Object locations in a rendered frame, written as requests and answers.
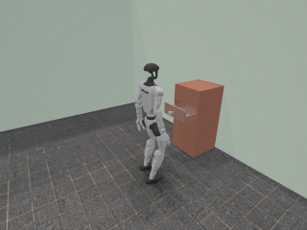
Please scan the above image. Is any left robot hand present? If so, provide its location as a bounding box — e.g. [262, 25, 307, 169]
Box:
[136, 119, 145, 131]

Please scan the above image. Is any right robot upper arm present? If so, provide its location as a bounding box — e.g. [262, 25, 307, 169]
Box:
[153, 86, 164, 116]

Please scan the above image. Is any humanoid robot torso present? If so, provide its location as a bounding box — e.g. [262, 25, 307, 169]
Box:
[141, 83, 159, 130]

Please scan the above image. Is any right robot forearm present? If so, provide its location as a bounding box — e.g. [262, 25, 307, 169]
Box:
[155, 109, 166, 135]

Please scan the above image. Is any left robot forearm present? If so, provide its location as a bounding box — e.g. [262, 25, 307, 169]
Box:
[135, 103, 143, 120]

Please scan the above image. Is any drawer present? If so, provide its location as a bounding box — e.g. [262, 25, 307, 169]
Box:
[164, 102, 197, 124]

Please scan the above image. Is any right robot hand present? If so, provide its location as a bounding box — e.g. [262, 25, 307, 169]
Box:
[160, 133, 171, 149]

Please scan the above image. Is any cabinet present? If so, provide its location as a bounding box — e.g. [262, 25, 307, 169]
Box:
[172, 80, 224, 158]

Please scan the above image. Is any left robot upper arm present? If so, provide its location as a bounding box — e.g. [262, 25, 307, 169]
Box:
[135, 81, 145, 105]

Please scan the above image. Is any left robot foot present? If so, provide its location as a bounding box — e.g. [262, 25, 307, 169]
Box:
[140, 162, 153, 171]

